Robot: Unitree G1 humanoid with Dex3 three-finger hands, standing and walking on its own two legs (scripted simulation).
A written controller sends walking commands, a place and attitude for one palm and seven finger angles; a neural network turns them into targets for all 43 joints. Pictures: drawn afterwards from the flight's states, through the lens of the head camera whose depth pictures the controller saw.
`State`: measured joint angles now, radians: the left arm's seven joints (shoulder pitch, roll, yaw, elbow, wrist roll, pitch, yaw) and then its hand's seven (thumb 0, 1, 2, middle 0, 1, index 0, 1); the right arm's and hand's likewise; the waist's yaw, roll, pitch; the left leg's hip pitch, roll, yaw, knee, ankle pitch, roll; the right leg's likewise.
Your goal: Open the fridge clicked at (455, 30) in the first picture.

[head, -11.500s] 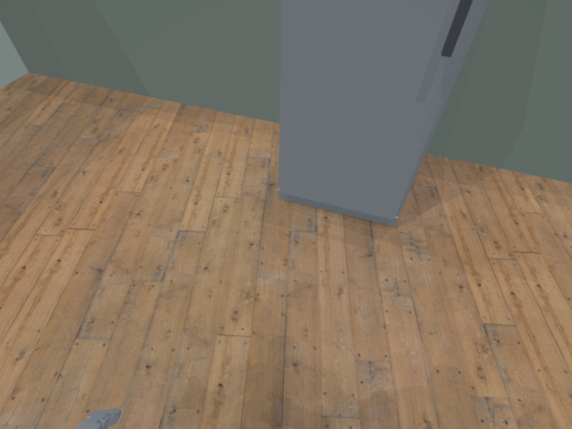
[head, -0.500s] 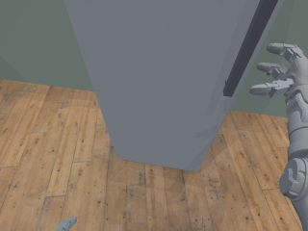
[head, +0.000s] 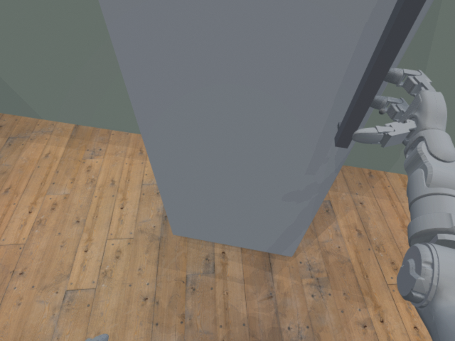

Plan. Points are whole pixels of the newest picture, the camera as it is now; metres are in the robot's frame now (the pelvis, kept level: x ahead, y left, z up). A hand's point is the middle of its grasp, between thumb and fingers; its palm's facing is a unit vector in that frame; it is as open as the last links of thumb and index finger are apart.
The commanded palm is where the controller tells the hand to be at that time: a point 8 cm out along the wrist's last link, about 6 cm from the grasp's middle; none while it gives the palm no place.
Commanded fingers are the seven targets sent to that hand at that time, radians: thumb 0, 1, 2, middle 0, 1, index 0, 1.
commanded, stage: feel for the door with the fingertips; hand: right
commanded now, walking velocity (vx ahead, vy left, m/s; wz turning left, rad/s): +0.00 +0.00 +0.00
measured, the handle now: (381, 50) +0.53 -0.16 +0.26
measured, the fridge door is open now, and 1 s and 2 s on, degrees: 0 0 0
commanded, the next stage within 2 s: slide the fingers in behind the handle in 0.52 s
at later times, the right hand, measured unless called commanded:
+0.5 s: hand (382, 105) +0.48 -0.18 +0.19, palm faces +0.06 +1.00 +0.00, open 13.9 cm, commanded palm +0.46 -0.23 +0.19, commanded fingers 0.00 0.50 -0.30 0.30 1.20 0.30 1.20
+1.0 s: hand (379, 106) +0.47 -0.17 +0.19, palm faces +0.04 +1.00 +0.01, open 13.9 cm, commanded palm +0.45 -0.22 +0.19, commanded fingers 0.00 0.50 -0.30 0.30 1.20 0.30 1.20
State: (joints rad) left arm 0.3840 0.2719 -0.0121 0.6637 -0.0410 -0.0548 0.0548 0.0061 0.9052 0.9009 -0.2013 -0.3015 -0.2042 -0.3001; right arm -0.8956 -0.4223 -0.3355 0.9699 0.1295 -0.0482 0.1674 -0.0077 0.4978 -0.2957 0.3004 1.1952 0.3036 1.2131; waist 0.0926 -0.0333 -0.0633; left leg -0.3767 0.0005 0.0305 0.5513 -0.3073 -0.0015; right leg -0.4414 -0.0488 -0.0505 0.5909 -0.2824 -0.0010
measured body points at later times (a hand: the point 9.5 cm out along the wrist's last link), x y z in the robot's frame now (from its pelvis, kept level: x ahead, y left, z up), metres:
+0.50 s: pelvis -0.01 +0.01 +0.00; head +0.04 +0.01 +0.45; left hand +0.05 +0.28 -0.12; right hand +0.47 -0.23 +0.19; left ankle -0.02 +0.12 -0.73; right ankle +0.00 -0.12 -0.73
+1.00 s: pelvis -0.01 +0.00 +0.00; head +0.02 +0.00 +0.45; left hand +0.02 +0.26 -0.12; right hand +0.47 -0.22 +0.19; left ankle -0.02 +0.12 -0.73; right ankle +0.00 -0.12 -0.73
